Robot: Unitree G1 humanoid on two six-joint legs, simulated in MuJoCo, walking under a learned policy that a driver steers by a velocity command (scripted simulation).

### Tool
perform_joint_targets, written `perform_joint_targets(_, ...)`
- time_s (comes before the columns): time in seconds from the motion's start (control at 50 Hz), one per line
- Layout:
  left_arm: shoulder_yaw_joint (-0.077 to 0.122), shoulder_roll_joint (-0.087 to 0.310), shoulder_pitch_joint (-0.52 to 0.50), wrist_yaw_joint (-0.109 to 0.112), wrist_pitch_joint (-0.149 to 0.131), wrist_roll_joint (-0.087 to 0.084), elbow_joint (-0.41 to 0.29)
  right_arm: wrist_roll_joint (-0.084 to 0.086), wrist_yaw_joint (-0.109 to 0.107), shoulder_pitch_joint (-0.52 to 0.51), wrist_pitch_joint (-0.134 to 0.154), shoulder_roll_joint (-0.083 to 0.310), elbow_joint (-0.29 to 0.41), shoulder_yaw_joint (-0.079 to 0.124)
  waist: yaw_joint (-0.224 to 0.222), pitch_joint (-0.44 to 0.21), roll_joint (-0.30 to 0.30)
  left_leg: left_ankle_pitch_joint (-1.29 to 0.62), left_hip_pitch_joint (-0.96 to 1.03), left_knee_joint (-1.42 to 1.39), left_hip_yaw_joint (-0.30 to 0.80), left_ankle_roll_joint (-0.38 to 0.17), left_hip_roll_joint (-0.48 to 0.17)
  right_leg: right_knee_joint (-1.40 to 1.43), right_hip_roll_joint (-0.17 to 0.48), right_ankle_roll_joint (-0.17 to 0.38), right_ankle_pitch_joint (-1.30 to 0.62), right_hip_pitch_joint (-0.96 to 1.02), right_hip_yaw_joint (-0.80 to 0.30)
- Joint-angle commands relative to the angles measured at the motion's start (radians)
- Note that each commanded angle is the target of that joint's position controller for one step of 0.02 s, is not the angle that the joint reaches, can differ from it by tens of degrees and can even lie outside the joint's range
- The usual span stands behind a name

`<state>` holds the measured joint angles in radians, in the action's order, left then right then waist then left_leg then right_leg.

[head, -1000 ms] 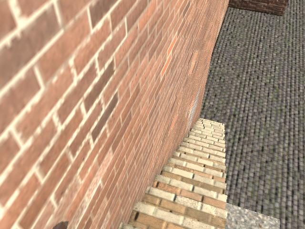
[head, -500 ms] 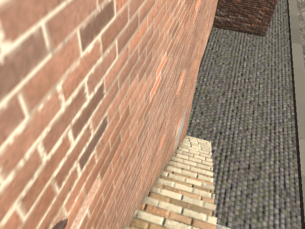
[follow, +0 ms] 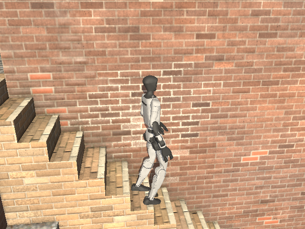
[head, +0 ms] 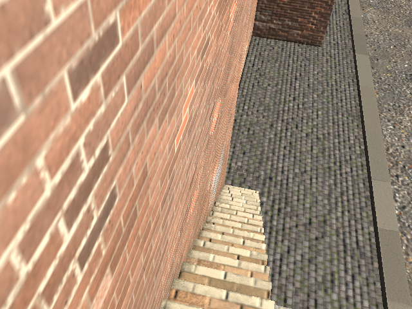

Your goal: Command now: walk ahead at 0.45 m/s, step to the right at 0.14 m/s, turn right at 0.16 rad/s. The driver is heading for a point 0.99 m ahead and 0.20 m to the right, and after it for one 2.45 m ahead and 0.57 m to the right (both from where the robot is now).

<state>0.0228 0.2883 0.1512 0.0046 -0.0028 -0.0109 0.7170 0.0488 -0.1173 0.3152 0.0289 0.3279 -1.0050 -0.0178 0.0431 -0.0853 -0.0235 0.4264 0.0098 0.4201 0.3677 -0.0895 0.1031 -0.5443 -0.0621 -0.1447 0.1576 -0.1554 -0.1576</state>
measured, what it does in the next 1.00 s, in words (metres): goes down: right foot, then right foot 0.13 m lower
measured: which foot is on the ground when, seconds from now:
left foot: down 0.00-0.30, up 0.32-0.74, down 0.76-1.00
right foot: down 0.00-0.12, up 0.14-0.20, down 0.22-0.28, up 0.30-0.36, down 0.38-0.88, up 0.90-1.00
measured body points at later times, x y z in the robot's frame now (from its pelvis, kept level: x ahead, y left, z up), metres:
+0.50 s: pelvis +0.23 -0.09 -0.21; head +0.24 -0.04 +0.23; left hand +0.15 +0.17 -0.37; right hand +0.24 -0.39 -0.31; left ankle +0.40 -0.03 -0.93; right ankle +0.01 -0.25 -0.85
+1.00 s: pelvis +0.57 -0.15 -0.56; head +0.55 -0.09 -0.11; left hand +0.82 -0.01 -0.68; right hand +0.23 -0.19 -0.63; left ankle +0.61 -0.09 -1.32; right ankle +0.22 -0.25 -0.97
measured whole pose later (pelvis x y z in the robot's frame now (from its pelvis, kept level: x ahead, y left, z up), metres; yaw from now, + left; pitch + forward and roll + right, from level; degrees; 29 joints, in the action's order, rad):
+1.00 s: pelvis +0.57 -0.15 -0.56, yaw -9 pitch +1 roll -8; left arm 0.02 0.20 0.10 0.02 0.01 -0.06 0.87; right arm 0.00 -0.10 0.92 0.08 0.08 -1.33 0.06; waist 0.25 -0.10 0.04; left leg -0.22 -0.17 0.25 0.25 0.04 0.00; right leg -1.57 -0.30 -0.11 0.73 0.06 -0.14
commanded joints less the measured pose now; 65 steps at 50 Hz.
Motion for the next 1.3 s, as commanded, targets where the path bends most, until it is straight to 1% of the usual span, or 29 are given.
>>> perform_joint_targets(0.02,0.03,0.076,-0.116,-0.01,-0.024,-0.001,-0.095,0.009,-0.017,0.032,0.004,0.151,0.038,0.03,0.033,0.096,0.108,-0.848,0.027,0.117,0.099,-0.068,-0.244,0.038,0.01,0.05,0.013,-0.196,-0.039)
perform_joint_targets(0.12,0.064,0.081,-0.183,-0.067,-0.085,-0.058,-0.077,0.01,-0.028,0.327,-0.034,0.111,-0.037,0.042,0.161,0.103,0.175,-0.776,0.394,0.38,0.145,-0.065,-0.297,-0.142,0.021,0.123,0.035,-0.702,-0.081)
perform_joint_targets(0.26,0.072,0.028,0.007,-0.116,-0.142,0.016,0.006,0.017,0.024,0.32,0.004,0.043,-0.049,0.032,0.057,0.157,0.12,-0.637,-0.097,0.673,0.071,-0.031,-0.153,-0.214,0.011,0.243,-0.253,-0.448,0.039)
perform_joint_targets(0.32,0.069,0.073,0.672,-0.084,-0.132,-0.055,0.156,-0.068,0.02,-0.233,0.065,0.076,0.116,0.041,-0.398,0.098,-0.3,0.287,-1.289,1.537,-0.244,0.141,-0.032,0.058,0.209,0.407,-0.628,0.783,-0.231)
perform_joint_targets(0.38,0.039,0.088,0.669,0.006,-0.065,-0.023,0.094,-0.089,0.049,-0.24,0.159,0.115,0.122,0.035,-0.268,0.305,-0.021,0.189,-1.291,1.342,-0.336,0.106,-0.137,0.11,0.238,0.382,-1.084,0.5,-0.233)
perform_joint_targets(0.4,0.06,0.073,0.756,0.027,-0.042,-0.051,0.115,-0.069,0.106,-0.426,0.157,0.022,0.219,0.002,-0.362,0.381,-0.035,0.34,-1.352,1.0,-0.362,0.102,-0.146,0.196,0.221,0.29,-0.383,0.337,-0.23)
perform_joint_targets(0.42,0.09,0.203,0.282,0.081,-0.037,-0.018,-0.028,-0.009,0.12,-0.301,0.14,0.058,0.328,-0.001,-0.092,0.481,-0.175,-0.2,-0.789,0.282,-0.248,0.04,-0.266,0.311,0.247,0.303,0.15,-0.377,-0.484)
perform_joint_targets(0.46,0.06,0.023,0.069,0.094,-0.058,0.058,-0.029,-0.006,0.196,0.346,0.137,0.027,-0.012,0.051,0.157,0.192,-0.026,-1.298,0.19,0.349,-0.281,0.02,-0.219,-0.083,0.01,0.276,0.275,-0.761,-0.142)
perform_joint_targets(0.52,0.021,-0.058,0.109,0.089,-0.018,-0.009,0.039,-0.041,0.134,0.536,0.047,0.078,-0.023,0.089,0.192,0.147,-0.058,-1.486,0.234,-0.096,-0.216,0.189,-0.27,-0.394,-0.11,0.141,0.354,-0.331,-0.012)
perform_joint_targets(0.6,0.028,-0.049,0.254,0.078,-0.05,-0.049,0.053,-0.106,0.171,0.468,0.029,0.177,-0.058,0.131,0.079,0.251,-0.027,-1.019,-0.057,-0.103,-0.037,0.162,-0.38,-0.998,-0.153,0.027,0.582,-0.183,-0.109)
perform_joint_targets(0.64,0.032,-0.049,0.277,0.071,-0.044,-0.102,0.108,-0.103,0.162,0.576,0.062,0.133,-0.121,0.105,0.113,0.285,0.128,-1.251,-0.062,-0.123,-0.099,0.203,-0.375,-1.349,-0.233,-0.005,0.776,-0.275,-0.032)
perform_joint_targets(0.66,-0.006,-0.197,0.412,0.063,-0.003,-0.034,0.037,-0.008,0.129,0.308,0.062,0.399,-0.152,0.178,-0.115,0.472,0.852,-0.759,-0.269,-0.222,-0.01,0.323,-0.287,-0.732,-0.242,0.04,0.637,-0.435,0.255)
perform_joint_targets(0.68,-0.023,-0.116,0.389,0.076,0.001,0.032,0.089,0.001,0.085,0.131,0.071,0.36,-0.024,0.18,-0.069,0.606,0.834,-0.644,-0.317,-0.327,-0.147,0.455,-0.115,-0.566,-0.282,0.029,0.647,-0.393,0.306)
perform_joint_targets(0.7,-0.008,-0.04,0.381,0.08,-0.032,0.022,0.21,-0.084,0.06,0.216,0.094,0.276,-0.035,0.18,-0.013,0.58,0.67,-1.0,-0.069,-0.203,-0.379,0.531,0.016,-0.583,-0.362,0.026,0.766,-0.421,0.231)
perform_joint_targets(0.74,0.015,0.015,0.324,0.098,-0.028,-0.105,0.338,-0.156,0.089,0.761,0.081,0.109,-0.145,0.147,0.203,0.279,0.013,-1.16,0.138,-0.229,-0.088,0.357,-0.298,-1.22,-0.318,0.036,0.665,-0.196,-0.088)
perform_joint_targets(0.78,0.011,0.028,0.262,0.069,-0.009,-0.01,0.267,-0.037,0.105,0.839,0.084,0.078,-0.271,0.086,0.17,0.227,0.286,-1.363,0.14,-0.112,-0.254,0.574,-0.158,-1.274,-0.289,0.06,0.747,-0.101,0.032)
perform_joint_targets(0.8,0.049,-0.095,0.421,0.035,-0.009,-0.017,0.197,-0.002,0.064,0.748,0.083,0.306,-0.4,0.127,-0.068,0.335,1.06,-1.597,0.24,0.051,-0.125,0.391,-0.166,-1.49,-0.328,0.036,0.764,-0.398,-0.067)
perform_joint_targets(0.84,0.03,-0.016,0.186,0.027,-0.01,-0.078,0.138,-0.06,0.042,0.816,0.066,0.098,-0.393,0.074,0.088,0.17,0.577,-1.406,0.451,0.088,-0.081,0.264,-0.169,-1.238,-0.253,0.06,0.625,-0.48,-0.156)
perform_joint_targets(0.88,0.022,-0.002,0.037,0.021,-0.005,0.022,0.109,-0.051,0.009,0.695,0.064,0.182,-0.364,0.113,0.071,0.311,0.403,-1.692,0.375,-0.053,-0.179,0.393,-0.018,-0.96,-0.382,0.001,0.795,-0.457,0.043)
perform_joint_targets(0.92,0.024,-0.01,0.053,0.009,0.012,-0.021,0.122,-0.045,-0.022,0.655,0.063,0.197,-0.319,0.142,0.06,0.18,0.224,-1.577,0.547,0.061,-0.146,0.332,-0.096,-0.772,-0.307,0.024,0.602,-0.503,-0.076)
perform_joint_targets(0.96,0.006,-0.015,0.187,0.023,0.053,-0.046,0.169,-0.027,-0.027,0.537,0.043,0.087,-0.248,0.12,-0.046,0.191,0.244,-1.042,0.311,-0.156,-0.197,0.36,-0.061,-0.499,-0.295,0.023,0.537,-0.262,0.161)
perform_joint_targets(0.98,0.021,-0.026,0.095,0.018,0.022,-0.077,0.182,-0.058,0.008,0.703,0.065,-0.002,-0.314,0.1,0.028,0.171,0.138,-1.121,0.387,-0.043,-0.077,0.159,-0.232,-1.009,-0.283,0.085,0.555,-0.379,0.051)
perform_joint_targets(1.0,0.002,-0.058,0.004,0.023,0.001,-0.069,0.195,-0.045,0.034,0.859,0.05,-0.058,-0.358,0.091,0.158,0.182,0.156,-1.233,0.191,-0.228,-0.117,0.245,-0.171,-1.032,-0.298,0.139,0.621,-0.208,0.177)
perform_joint_targets(1.04,-0.017,-0.164,-0.131,0.027,-0.028,-0.007,0.108,-0.024,0.011,0.739,0.031,-0.04,-0.342,0.092,0.126,0.215,0.061,-1.035,0.031,-0.216,-0.087,0.213,-0.182,-0.67,-0.17,0.177,0.463,-0.196,0.077)
perform_joint_targets(1.08,-0.022,-0.194,0.105,0.005,-0.001,-0.061,0.211,-0.054,0.019,0.62,-0.017,-0.092,-0.299,0.075,0.022,0.183,0.192,-0.907,-0.072,-0.294,0.053,0.143,-0.204,-0.527,-0.181,0.167,0.59,-0.081,0.2)
perform_joint_targets(1.14,0.01,-0.177,0.004,0.03,-0.02,-0.077,0.242,-0.061,0.051,0.818,-0.009,-0.067,-0.366,0.073,0.119,0.12,-0.093,-1.045,0.219,-0.01,0.121,-0.221,-0.367,-0.97,-0.147,0.105,0.641,-0.436,0.046)
perform_joint_targets(1.22,0.005,-0.17,0.117,0.019,-0.024,-0.089,0.277,-0.028,0.056,0.733,-0.008,-0.011,-0.38,0.069,0.049,0.042,0.269,-1.002,0.165,0.085,0.22,-0.287,-0.326,-0.927,-0.087,0.088,0.676,-0.405,0.045)
perform_joint_targets(1.24,0.009,-0.122,0.125,0.028,-0.035,-0.093,0.262,-0.005,0.038,0.606,0.003,-0.109,-0.334,0.036,0.025,0.051,0.314,-0.847,0.108,0.152,0.183,-0.254,-0.258,-0.708,0.013,0.088,0.582,-0.397,-0.001)
perform_joint_targets(1.3,0.045,-0.062,-0.286,0.044,-0.085,-0.08,0.174,-0.024,0.011,0.852,0.008,-0.073,-0.416,0.039,0.269,0.191,0.147,-0.919,0.207,0.204,0.017,-0.16,-0.18,-0.824,-0.056,0.062,0.336,-0.657,0.115)
Velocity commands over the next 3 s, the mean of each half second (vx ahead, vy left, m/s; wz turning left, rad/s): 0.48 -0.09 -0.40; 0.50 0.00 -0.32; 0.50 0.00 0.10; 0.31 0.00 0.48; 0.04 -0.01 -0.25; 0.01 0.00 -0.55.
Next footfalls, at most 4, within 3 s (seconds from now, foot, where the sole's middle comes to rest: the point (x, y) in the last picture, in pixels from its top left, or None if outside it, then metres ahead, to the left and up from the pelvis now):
0.22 right None -0.01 -0.19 -0.80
0.38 right None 0.06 -0.27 -0.90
0.76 left None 0.64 -0.10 -1.38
1.06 right None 0.34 -0.20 -1.14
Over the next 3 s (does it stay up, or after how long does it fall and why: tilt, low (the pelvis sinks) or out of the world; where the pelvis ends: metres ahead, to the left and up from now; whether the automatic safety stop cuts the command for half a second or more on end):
stays up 1.70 -0.40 -1.64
